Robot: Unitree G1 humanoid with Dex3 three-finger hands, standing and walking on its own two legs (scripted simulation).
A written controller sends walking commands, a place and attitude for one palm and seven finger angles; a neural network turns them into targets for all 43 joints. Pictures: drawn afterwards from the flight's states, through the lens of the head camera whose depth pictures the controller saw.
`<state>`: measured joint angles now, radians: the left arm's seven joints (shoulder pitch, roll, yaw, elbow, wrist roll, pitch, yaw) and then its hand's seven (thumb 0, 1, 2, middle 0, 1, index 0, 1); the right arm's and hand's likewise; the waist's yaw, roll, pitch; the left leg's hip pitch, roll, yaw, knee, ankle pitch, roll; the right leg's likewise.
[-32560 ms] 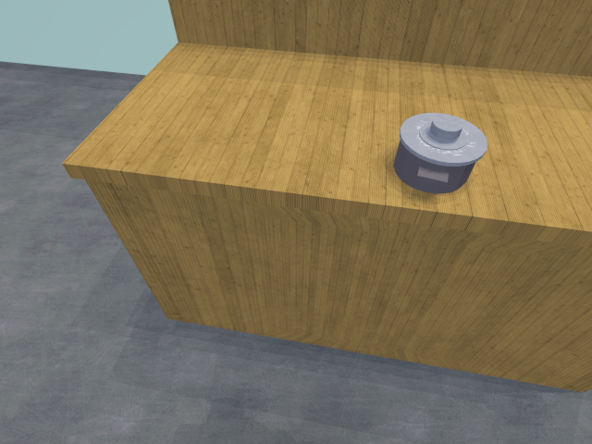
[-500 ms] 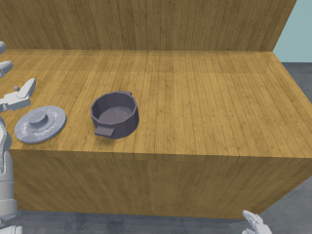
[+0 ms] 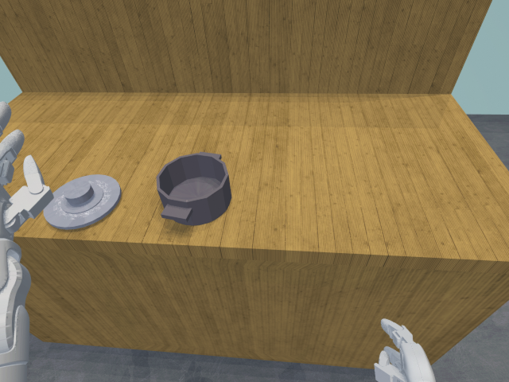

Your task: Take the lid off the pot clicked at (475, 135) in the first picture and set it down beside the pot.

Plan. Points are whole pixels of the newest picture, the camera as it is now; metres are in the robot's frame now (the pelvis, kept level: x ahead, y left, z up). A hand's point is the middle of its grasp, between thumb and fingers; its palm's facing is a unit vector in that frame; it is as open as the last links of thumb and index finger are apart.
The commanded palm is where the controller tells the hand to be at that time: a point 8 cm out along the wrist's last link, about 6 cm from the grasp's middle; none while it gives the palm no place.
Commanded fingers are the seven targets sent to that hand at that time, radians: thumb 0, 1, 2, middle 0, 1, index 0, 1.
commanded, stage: draw the hand back to the body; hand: left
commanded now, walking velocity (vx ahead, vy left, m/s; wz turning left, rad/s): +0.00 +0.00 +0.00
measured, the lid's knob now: (78, 192) +0.45 +0.44 +0.02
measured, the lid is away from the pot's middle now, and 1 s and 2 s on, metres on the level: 0.25 0.25 0.25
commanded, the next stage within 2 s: step back with the hand held close in 0.74 s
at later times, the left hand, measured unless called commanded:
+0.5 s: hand (28, 247) +0.20 +0.27 +0.20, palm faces +0.42 -0.86 -0.30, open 7.4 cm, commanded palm +0.13 +0.31 +0.21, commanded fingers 0.00 0.90 0.90 -0.20 -0.30 -0.20 -0.30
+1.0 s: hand out of the picture +0.17 +0.29 +0.21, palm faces +0.43 -0.82 -0.39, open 7.4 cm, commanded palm +0.11 +0.33 +0.21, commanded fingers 0.00 0.90 0.90 -0.20 -0.30 -0.20 -0.30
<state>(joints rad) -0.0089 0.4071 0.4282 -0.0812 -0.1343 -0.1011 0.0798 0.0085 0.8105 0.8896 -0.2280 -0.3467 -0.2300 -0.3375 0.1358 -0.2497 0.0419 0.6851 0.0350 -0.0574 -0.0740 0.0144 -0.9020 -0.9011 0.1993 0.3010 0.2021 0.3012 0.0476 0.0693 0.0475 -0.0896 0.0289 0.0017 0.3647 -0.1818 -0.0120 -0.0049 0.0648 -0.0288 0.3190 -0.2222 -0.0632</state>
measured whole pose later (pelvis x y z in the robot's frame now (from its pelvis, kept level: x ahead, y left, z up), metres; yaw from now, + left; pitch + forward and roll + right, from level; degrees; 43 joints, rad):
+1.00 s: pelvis -0.02 +0.05 +0.00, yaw +0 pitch -4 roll -2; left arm 0.46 0.38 0.41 -0.58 -0.08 -0.19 0.08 0.01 0.89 0.90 -0.21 -0.31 -0.21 -0.30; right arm 0.16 -0.22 0.04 0.60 0.01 -0.05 -0.04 0.02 -0.90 -0.90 0.20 0.30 0.20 0.30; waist 0.04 0.04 0.03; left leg -0.19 -0.01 0.01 0.46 -0.20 0.05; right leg -0.07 0.03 -0.02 0.34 -0.20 0.00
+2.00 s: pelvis -0.15 +0.08 -0.02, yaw -1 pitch +1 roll -5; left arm 0.56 0.48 0.45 -0.73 -0.07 -0.28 0.09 0.01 0.89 0.90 -0.22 -0.31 -0.22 -0.30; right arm 0.17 -0.18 0.00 0.55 -0.01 -0.09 -0.06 0.02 -0.90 -0.90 0.20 0.30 0.21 0.30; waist -0.02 0.02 0.04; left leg -0.48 0.01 0.03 0.45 0.00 0.08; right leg -0.23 0.06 -0.01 0.50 -0.32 -0.01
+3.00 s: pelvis -0.33 +0.12 -0.02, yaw -2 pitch -1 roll -2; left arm 0.60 0.49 0.45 -0.71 -0.05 -0.22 0.12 0.01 0.89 0.90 -0.22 -0.31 -0.22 -0.30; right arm 0.30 -0.18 0.02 0.63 0.00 -0.11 -0.04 0.01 -0.90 -0.90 0.20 0.30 0.20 0.30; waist 0.01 0.01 -0.03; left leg -0.43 0.02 -0.01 0.84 -0.39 0.03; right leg -0.22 0.05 -0.07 0.50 -0.22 -0.07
